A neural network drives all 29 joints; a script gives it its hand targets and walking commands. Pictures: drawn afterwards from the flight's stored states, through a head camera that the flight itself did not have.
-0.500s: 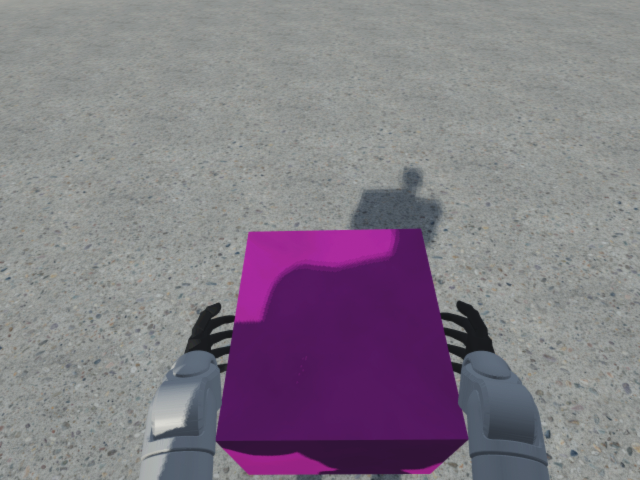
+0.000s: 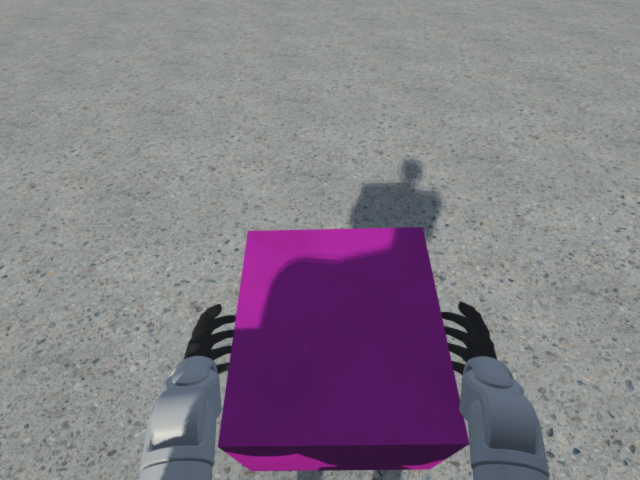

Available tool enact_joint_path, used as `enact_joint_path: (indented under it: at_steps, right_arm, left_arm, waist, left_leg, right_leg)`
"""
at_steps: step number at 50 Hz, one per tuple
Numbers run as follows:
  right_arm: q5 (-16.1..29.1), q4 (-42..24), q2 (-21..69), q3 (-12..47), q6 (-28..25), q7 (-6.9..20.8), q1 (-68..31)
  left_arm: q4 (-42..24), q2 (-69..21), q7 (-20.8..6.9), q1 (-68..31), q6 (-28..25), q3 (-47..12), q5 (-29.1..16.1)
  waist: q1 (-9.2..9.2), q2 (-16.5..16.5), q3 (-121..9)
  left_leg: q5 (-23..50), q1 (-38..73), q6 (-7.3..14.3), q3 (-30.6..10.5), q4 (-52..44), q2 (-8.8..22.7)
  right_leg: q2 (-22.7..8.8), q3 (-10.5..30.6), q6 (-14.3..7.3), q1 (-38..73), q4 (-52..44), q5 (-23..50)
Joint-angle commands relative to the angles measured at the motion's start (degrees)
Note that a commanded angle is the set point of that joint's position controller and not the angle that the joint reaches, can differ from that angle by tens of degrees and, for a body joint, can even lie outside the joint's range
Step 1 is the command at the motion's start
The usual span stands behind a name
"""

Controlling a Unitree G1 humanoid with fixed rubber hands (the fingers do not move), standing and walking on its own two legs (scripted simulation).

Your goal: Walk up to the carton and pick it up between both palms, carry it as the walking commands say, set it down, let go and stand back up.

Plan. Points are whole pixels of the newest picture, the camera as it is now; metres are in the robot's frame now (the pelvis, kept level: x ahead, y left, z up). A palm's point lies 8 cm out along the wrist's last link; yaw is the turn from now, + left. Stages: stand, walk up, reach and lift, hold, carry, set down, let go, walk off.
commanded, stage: carry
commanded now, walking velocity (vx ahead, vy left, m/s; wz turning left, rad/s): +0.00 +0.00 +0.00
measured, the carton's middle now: (337, 348) +0.33 +0.00 -0.04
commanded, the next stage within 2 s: hold in 0.70 s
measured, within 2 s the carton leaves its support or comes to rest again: neither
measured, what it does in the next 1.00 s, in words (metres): stands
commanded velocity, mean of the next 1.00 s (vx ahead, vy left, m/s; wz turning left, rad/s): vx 0.00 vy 0.00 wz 0.00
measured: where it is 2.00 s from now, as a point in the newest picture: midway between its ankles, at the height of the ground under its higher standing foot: outside the picture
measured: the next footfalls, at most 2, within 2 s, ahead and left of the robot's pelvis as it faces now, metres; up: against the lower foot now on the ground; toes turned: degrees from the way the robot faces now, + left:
none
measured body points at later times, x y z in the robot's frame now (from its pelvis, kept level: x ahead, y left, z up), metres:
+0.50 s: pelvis +0.00 +0.02 +0.00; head -0.02 +0.01 +0.45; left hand +0.28 +0.19 +0.03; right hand +0.28 -0.16 +0.03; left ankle +0.05 +0.13 -0.73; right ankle -0.05 -0.04 -0.73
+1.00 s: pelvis -0.02 +0.04 +0.01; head -0.06 +0.04 +0.46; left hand +0.27 +0.21 +0.05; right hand +0.27 -0.14 +0.05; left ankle +0.05 +0.16 -0.73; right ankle -0.05 -0.04 -0.73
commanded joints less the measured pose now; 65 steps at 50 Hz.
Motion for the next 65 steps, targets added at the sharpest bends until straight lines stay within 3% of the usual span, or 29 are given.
enact_joint_path:
  at_steps: [1, 35, 36, 37, 39, 42, 44, 47, 49, 52, 54, 59, 61, 62, 65]
  right_arm:
    - [15.4, -3.14, 40.69, 35.1, -1.37, 15.06, -24.1]
    - [16.15, -5.17, 39.72, 34.86, 0.42, 15.11, -24.48]
    - [12.82, 6.1, 43.63, 33.5, -0.3, 15.87, -20.14]
    - [13.15, 2.91, 45.37, 35.59, -2.88, 15.98, -22.62]
    - [14.5, 0.47, 48.68, 38.56, -5.06, 16.53, -24.19]
    - [16.39, 0.82, 51.75, 42.27, -5.97, 17.5, -29.25]
    - [15.67, 4.57, 51.67, 41.16, -5.6, 18.19, -31.45]
    - [14.22, 10.24, 51.75, 37.75, -4.44, 19.04, -34.34]
    - [13.02, 14.3, 52.07, 34.58, -4.25, 19.71, -37.67]
    - [11.39, 19.91, 52.5, 30.11, -4.86, 21.78, -42.54]
    - [10.51, 23.06, 52.42, 27.23, -5.61, 23.36, -45.48]
    - [8.8, 27.69, 50.3, 20.68, -6.89, 26.51, -49.67]
    - [8.7, 29.26, 49.38, 19.49, -7.17, 27.78, -50.38]
    - [11.69, 29.02, 52.6, 23.37, -7.6, 27.23, -45.33]
    - [9.5, 32.0, 50.09, 19.57, -8.4, 27.51, -45.3]
  left_arm:
    - [-5.86, -39.76, -15.04, -26.98, -2.68, -34.96, -15.72]
    - [-7.09, -39.39, -14.86, -27.22, -0.95, -35.18, -16.51]
    - [3.14, -38.03, -15.43, -19.99, -1.3, -30.81, -12.36]
    - [-0.42, -38.3, -16.03, -21.96, -3.94, -33.67, -13.18]
    - [-5.77, -41.51, -17.09, -25.87, -5.5, -36.49, -15.29]
    - [-9.98, -42.91, -17.98, -30.52, -5.37, -37.38, -16.91]
    - [-7.31, -42.52, -18.54, -31.5, -4.26, -35.51, -16.39]
    - [-0.62, -43.82, -19.9, -32.86, -2.67, -32.99, -15.61]
    - [3.22, -44.93, -20.83, -36.47, -2.06, -31.17, -15.14]
    - [8.85, -48.19, -21.58, -41.45, -1.5, -27.99, -13.95]
    - [11.9, -50.73, -21.78, -44.66, -1.21, -26.3, -13.38]
    - [16.81, -56.99, -21.67, -49.92, -0.6, -24.94, -12.8]
    - [18.03, -57.96, -20.94, -50.27, -0.51, -23.8, -12.02]
    - [13.2, -54.04, -19.56, -43.79, -0.5, -23.49, -12.39]
    - [15.81, -51.79, -18.36, -43.32, -0.88, -20.81, -10.1]
  waist:
    - [0.14, -1.39, -13.32]
    - [0.24, -0.75, -13.17]
    - [4.35, -6.91, -6.1]
    - [3.14, -6.44, -9.54]
    - [2.88, -3.89, -16.6]
    - [6.43, -2.02, -19.43]
    - [8.92, -2.21, -16.98]
    - [9.14, -3.57, -12.32]
    - [8.11, -4.52, -10.23]
    - [7.71, -2.71, -8.61]
    - [7.54, -1.3, -8.67]
    - [4.8, 2.23, -12.02]
    - [5.62, 3.22, -12.46]
    - [8.9, 3.68, -10.89]
    - [8.57, 2.4, -5.27]
  left_leg:
    - [12.51, 8.73, 2.14, -3.71, -0.19, 4.05]
    - [12.61, 9.82, 3.24, -5.2, -2.29, 4.77]
    - [15.69, 18.23, 4.09, -9.72, -4.73, -9.17]
    - [17.71, 18.14, 4.2, -10.47, -5.15, -8.66]
    - [24.1, 18.3, 3.48, -11.04, -6.06, -8.47]
    - [24.02, 18.81, 2.6, -10.33, -6.7, -8.79]
    - [20.26, 19.62, 2.38, -9.8, -7.18, -8.79]
    - [15.45, 20.09, 2.48, -9.11, -7.78, -8.4]
    - [11.39, 20.86, 2.38, -8.8, -7.47, -8.31]
    - [5.89, 21.22, 1.78, -8.27, -8.1, -7.86]
    - [3.78, 21.29, 1.21, -8.36, -8.74, -7.35]
    - [0.96, 22.84, -0.31, -10.54, -11.43, -5.02]
    - [-0.07, 23.04, -0.65, -11.48, -12.78, -4.11]
    - [10.14, 27.98, -1.66, -11.25, -13.31, -5.11]
    - [5.96, 27.3, -1.3, -10.87, -14.92, -4.56]
  right_leg:
    - [-11.19, 8.14, 3.93, 1.87, -5.63, 28.47]
    - [-10.47, 7.99, 2.7, 0.54, -5.97, 19.79]
    - [-2.99, 17.12, 6.56, -2.57, -8.2, 34.41]
    - [-3.8, 18.42, 7.2, -0.11, -7.27, 42.23]
    - [-3.58, 18.87, 7.69, 6.71, -6.02, 51.59]
    - [-3.17, 19.03, 7.87, 9.04, -6.79, 48.38]
    - [-2.33, 18.47, 7.44, 6.77, -8.93, 37.2]
    - [-1.22, 17.89, 6.87, 3.09, -11.15, 25.15]
    - [-1.28, 17.73, 6.39, -0.28, -12.45, 16.99]
    - [-0.5, 17.1, 4.55, -3.4, -13.02, 7.99]
    - [0.02, 16.6, 3.46, -4.57, -12.76, 5.76]
    - [1.38, 14.51, 2.3, -4.99, -11.27, 7.14]
    - [2.04, 13.7, 2.18, -4.55, -10.73, 7.43]
    - [1.13, 14.79, 0.41, -2.61, -14.05, 8.59]
    - [1.12, 15.11, 0.16, -3.8, -15.39, 5.37]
